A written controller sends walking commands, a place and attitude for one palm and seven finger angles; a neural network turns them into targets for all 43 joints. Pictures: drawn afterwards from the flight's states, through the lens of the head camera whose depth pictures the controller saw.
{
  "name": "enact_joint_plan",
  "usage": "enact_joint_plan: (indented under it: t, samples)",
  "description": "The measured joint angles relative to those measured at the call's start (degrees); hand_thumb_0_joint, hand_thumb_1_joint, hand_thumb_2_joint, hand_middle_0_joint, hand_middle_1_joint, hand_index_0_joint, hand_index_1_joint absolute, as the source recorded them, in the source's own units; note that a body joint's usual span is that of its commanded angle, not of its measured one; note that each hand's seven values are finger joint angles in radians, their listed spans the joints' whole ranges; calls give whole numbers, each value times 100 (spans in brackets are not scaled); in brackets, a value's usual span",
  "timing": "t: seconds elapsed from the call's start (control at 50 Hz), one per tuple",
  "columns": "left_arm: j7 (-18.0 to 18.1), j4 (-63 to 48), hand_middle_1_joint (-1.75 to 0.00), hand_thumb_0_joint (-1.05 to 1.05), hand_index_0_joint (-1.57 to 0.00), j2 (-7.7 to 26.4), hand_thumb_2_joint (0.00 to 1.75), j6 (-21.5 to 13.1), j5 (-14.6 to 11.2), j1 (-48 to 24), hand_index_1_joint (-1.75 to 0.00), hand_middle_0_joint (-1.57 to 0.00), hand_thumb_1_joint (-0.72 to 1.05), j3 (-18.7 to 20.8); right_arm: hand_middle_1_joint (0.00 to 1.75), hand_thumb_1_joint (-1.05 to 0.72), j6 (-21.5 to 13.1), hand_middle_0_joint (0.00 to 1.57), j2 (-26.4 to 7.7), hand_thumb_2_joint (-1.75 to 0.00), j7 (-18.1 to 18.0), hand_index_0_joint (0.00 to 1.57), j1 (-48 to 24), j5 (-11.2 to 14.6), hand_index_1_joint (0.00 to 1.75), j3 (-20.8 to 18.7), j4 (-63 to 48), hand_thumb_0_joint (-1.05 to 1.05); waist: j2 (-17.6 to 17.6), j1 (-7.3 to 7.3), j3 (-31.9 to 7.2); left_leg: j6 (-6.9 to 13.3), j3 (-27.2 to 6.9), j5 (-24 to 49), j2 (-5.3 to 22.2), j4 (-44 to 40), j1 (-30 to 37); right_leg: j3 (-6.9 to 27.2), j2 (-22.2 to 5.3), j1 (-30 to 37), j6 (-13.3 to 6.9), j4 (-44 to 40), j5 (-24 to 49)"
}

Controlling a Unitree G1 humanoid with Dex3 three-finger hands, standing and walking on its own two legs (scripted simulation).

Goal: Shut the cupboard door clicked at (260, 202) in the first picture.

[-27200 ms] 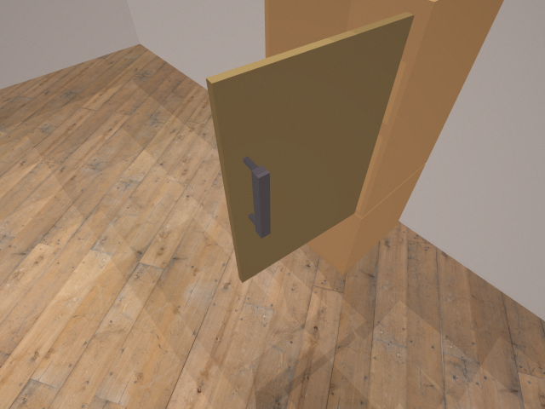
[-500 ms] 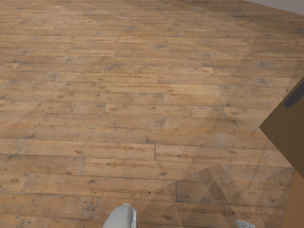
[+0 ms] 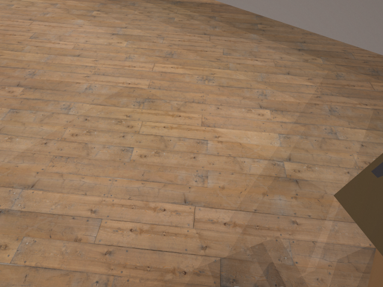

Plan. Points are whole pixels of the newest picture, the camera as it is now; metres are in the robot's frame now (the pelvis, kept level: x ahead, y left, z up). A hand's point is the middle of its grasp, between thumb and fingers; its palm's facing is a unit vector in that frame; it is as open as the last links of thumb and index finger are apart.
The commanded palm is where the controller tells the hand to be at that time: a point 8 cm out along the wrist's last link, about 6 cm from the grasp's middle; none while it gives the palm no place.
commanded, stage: turn to face it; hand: left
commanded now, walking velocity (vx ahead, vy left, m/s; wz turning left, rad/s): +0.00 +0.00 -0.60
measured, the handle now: out of the picture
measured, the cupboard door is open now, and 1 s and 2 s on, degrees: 58 58 58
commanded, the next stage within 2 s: take the last steps up to it in 1.78 s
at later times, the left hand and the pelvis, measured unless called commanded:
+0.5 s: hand (124, 284) +0.15 +0.17 -0.17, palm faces -0.23 -0.94 -0.23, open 7.3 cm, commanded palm none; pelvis +0.04 -0.01 +0.00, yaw -17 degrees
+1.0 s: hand (152, 229) +0.28 +0.13 -0.16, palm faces -0.58 -0.79 -0.21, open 7.3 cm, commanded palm none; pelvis +0.06 +0.03 +0.00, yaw -36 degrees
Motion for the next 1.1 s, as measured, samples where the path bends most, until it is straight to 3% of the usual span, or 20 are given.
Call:
enact_joint_plan:
  t: [0.1,0.12,0.14,0.2,0.28,0.38,0.5,0.56,0.6,0.64,0.7,0.78,0.88,0.98,1.02,1.06,1.08,1.1]
  samples:
    - [-79,-50,-30,0,-20,-74,90,1,13,-4,-30,-20,91,16,30,-92,42,21,-193,-90,5,20,170,-9,30,-133,93,-1,89,-63,44,-171,363,-333,237,404,-56,-349,179,474,-99,-889,366]
    - [-93,-82,-30,0,-20,-72,90,-30,16,15,-30,-20,91,16,30,-92,53,21,-239,-90,7,20,223,5,30,-162,110,-1,85,-61,39,-221,439,-446,279,574,-105,-368,208,637,-159,-1240,679]
    - [-94,-95,-30,0,-20,-85,90,-79,29,27,-30,-20,91,16,30,-91,71,21,-300,-90,10,20,266,27,30,-200,132,0,123,-52,25,-278,481,-575,358,807,-200,-344,271,732,-323,-1431,478]
    - [-43,-101,-30,0,-20,-174,90,-193,30,-4,-30,-20,91,-33,30,-91,212,20,-479,-90,-26,20,275,64,30,-303,188,0,283,-82,90,-518,-210,-1413,236,2299,-808,-251,432,667,-531,-1408,293]
    - [66,-141,-30,0,-20,-167,90,-206,-9,40,-30,-20,91,-15,30,-91,257,20,-511,-90,-20,20,228,66,29,-305,166,0,168,-82,139,-723,-728,-1126,72,3488,-1388,13,505,797,-556,-1851,598]
    - [55,-146,-30,0,-20,-89,90,-220,-19,73,-30,-20,91,-6,30,-91,220,20,-446,-90,1,20,93,74,29,-268,20,0,47,-76,153,-878,-1008,-857,116,3094,-1522,329,568,947,-520,-2187,780]
    - [13,-199,-30,0,-21,31,90,-162,17,72,-30,-20,90,52,30,-91,169,20,-317,-90,11,20,-150,111,29,-208,-173,0,-58,20,131,-879,-1077,-835,33,2059,-1289,715,629,934,-367,-2073,711]
    - [7,-225,-30,0,-21,132,90,-96,3,71,-30,-20,90,101,30,-91,62,20,-249,-90,17,20,-195,140,30,-153,-304,0,-141,42,75,-829,-1038,-308,-56,876,-834,929,677,802,-217,-1766,543]
    - [3,-223,-30,0,-20,243,90,-29,-46,16,-30,-20,91,144,30,-91,-47,20,-180,-90,12,20,-190,98,30,-97,-357,0,-261,50,60,-437,-884,6,-78,654,-728,976,685,540,-179,-1129,2]
    - [-14,-227,-30,0,-20,343,90,30,-38,-67,-30,-20,91,173,30,-91,-76,20,-121,-90,19,20,-146,38,30,-11,-422,0,-310,70,106,-245,-705,-99,8,705,-645,716,684,154,-131,19,-625]
    - [-108,-277,-30,0,-20,459,90,67,-7,-191,-30,-20,91,230,30,-91,-70,21,-74,-90,-8,20,15,-16,30,69,-482,0,-283,24,133,-204,-552,-18,147,388,-428,335,589,-294,-21,1337,-577]
    - [-203,-395,-30,0,-20,530,90,79,-8,-301,-30,-19,91,263,30,-90,-49,21,-102,-90,-32,20,198,-16,30,76,-429,0,-229,12,147,-181,-286,159,278,-7,-214,124,358,-523,92,1810,-163]
    - [-237,-409,-30,0,-20,497,90,141,-10,-397,-30,-19,91,254,30,-90,-67,21,-182,-90,-33,20,429,-8,30,-4,-308,0,-155,-93,126,-185,91,148,395,-121,-96,33,146,-453,136,1455,-16]
    - [-262,-409,-30,0,-20,354,90,151,-7,-561,-30,-19,91,159,30,-90,-44,21,-319,-90,3,20,626,-30,30,-106,-138,0,-6,-243,150,-270,408,-2,565,80,-93,-209,86,-28,51,240,-158]
    - [-265,-429,-30,0,-20,282,90,114,-15,-615,-30,-19,91,108,30,-90,-24,21,-395,-90,27,20,690,-30,30,-148,-71,0,72,-297,153,-337,533,-120,655,274,-127,-314,130,218,-31,-339,-103]
    - [-269,-470,-30,0,-20,226,90,48,-22,-631,-30,-19,91,55,30,-90,5,21,-475,-90,50,20,771,-10,30,-186,-12,0,134,-316,117,-431,656,-299,752,583,-198,-410,185,574,-138,-1157,392]
    - [-266,-508,-30,0,-20,226,90,-16,-15,-606,-30,-19,91,20,30,-90,27,21,-509,-90,67,20,835,16,30,-204,-1,0,125,-313,60,-489,705,-435,787,845,-291,-403,184,758,-301,-1571,644]
    - [-230,-490,-30,0,-20,162,90,-92,-5,-616,-30,-19,91,0,30,-90,80,21,-577,-90,73,20,814,32,30,-233,42,0,233,-307,61,-594,527,-836,819,1300,-475,-384,256,717,-427,-1518,553]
